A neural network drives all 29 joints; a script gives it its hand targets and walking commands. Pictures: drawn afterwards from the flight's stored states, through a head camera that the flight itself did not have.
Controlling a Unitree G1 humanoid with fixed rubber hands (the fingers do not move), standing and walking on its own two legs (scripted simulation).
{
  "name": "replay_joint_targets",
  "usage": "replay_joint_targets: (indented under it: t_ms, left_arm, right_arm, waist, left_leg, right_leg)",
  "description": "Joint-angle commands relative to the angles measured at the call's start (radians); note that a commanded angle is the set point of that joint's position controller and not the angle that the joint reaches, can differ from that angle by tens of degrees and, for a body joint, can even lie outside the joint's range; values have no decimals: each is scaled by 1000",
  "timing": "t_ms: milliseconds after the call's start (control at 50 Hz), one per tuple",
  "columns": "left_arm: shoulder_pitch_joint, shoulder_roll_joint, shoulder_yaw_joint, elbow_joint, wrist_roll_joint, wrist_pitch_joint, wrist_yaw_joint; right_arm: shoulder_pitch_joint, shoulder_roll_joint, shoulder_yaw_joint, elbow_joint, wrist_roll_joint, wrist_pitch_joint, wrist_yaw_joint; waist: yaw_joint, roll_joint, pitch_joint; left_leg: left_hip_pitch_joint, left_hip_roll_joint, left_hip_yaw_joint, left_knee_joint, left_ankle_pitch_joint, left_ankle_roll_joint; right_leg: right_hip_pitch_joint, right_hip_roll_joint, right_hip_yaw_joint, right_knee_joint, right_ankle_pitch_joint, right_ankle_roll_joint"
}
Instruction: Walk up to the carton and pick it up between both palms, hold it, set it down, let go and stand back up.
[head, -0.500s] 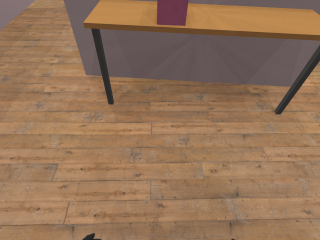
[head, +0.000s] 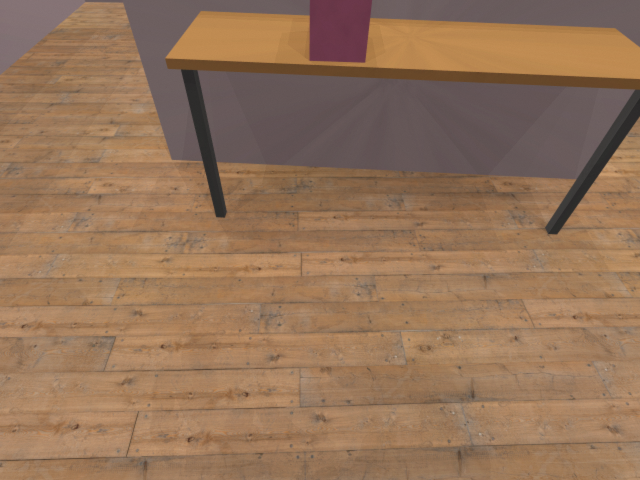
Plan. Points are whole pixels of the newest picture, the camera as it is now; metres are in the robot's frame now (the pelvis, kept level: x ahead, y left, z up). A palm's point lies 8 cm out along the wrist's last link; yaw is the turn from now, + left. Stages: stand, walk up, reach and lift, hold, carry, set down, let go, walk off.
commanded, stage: stand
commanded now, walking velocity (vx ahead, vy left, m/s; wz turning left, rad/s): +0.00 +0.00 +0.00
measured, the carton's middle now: (339, 5) +1.42 -0.02 +0.07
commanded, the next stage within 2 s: walk up in 0.88 s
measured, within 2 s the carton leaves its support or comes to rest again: neither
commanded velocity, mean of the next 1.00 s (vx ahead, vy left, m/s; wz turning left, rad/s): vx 0.00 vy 0.00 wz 0.00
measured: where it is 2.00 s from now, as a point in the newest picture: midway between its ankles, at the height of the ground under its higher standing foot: (304, 473)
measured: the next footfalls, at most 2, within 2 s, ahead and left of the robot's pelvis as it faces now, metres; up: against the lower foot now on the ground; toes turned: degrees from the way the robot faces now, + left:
left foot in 1.38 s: +0.15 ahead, +0.17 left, +0.00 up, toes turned +2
right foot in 1.88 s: +0.45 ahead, -0.09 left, +0.00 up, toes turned -7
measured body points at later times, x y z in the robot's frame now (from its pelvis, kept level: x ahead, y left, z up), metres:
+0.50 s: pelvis +0.00 +0.00 +0.01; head +0.01 +0.00 +0.46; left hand -0.01 +0.20 -0.16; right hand -0.02 -0.20 -0.16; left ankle +0.00 +0.13 -0.73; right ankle +0.00 -0.11 -0.73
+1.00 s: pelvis +0.00 +0.00 +0.01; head +0.00 +0.00 +0.46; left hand -0.02 +0.19 -0.16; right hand -0.03 -0.20 -0.16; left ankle +0.00 +0.13 -0.73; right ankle +0.00 -0.11 -0.73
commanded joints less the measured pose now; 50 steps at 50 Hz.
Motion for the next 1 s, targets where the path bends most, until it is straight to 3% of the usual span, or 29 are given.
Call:
replay_joint_targets:
  t_ms: [0,380,980]
  left_arm:
    - [32,96,24,-12,-5,-25,6]
    - [79,34,13,164,-7,-20,16]
    - [110,2,0,207,-5,-16,18]
  right_arm:
    - [41,-88,-24,-2,0,-21,-7]
    - [93,-28,-6,172,0,-20,-21]
    - [132,1,8,219,2,-12,-24]
  waist:
    - [2,9,2]
    - [7,14,55]
    - [4,6,92]
  left_leg:
    - [14,46,-63,-115,146,58]
    - [36,58,-56,-158,167,52]
    - [28,56,-57,-173,124,43]
  right_leg:
    - [6,-69,88,-153,150,-43]
    - [48,-72,82,-187,179,-31]
    - [18,-73,88,-216,117,-26]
